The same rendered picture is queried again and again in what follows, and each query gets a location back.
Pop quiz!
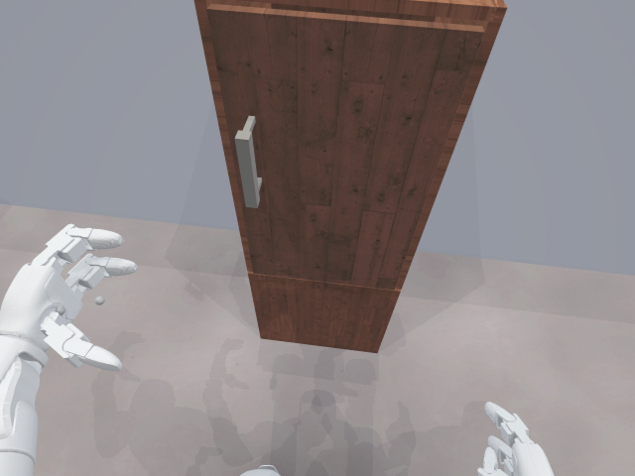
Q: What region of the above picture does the left robot forearm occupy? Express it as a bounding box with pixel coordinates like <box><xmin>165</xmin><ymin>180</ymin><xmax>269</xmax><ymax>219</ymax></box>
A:
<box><xmin>0</xmin><ymin>335</ymin><xmax>49</xmax><ymax>476</ymax></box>

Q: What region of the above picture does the robot left hand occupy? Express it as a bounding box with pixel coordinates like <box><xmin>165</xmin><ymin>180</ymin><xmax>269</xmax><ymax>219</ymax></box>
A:
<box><xmin>0</xmin><ymin>224</ymin><xmax>138</xmax><ymax>371</ymax></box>

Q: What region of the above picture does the handle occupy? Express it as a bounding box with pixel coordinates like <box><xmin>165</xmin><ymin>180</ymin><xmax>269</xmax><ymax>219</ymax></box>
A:
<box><xmin>234</xmin><ymin>116</ymin><xmax>262</xmax><ymax>208</ymax></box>

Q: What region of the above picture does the robot right hand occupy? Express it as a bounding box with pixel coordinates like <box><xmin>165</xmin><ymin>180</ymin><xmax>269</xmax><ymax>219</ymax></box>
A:
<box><xmin>477</xmin><ymin>402</ymin><xmax>554</xmax><ymax>476</ymax></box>

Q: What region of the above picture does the left robot shin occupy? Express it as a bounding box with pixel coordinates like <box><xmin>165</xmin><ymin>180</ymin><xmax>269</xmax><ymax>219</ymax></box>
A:
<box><xmin>259</xmin><ymin>465</ymin><xmax>279</xmax><ymax>474</ymax></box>

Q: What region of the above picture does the cupboard door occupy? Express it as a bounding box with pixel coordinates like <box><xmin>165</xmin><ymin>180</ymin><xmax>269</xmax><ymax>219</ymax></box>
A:
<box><xmin>206</xmin><ymin>4</ymin><xmax>484</xmax><ymax>290</ymax></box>

